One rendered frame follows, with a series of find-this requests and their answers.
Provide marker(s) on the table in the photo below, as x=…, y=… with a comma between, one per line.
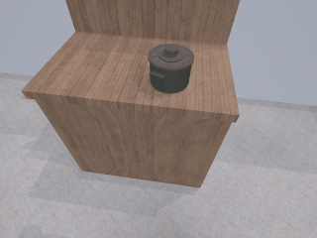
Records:
x=96, y=90

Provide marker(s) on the knob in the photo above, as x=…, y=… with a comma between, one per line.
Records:
x=171, y=50

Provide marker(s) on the pot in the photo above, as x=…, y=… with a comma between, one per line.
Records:
x=169, y=81

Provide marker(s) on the lid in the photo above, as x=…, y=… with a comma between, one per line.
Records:
x=160, y=60

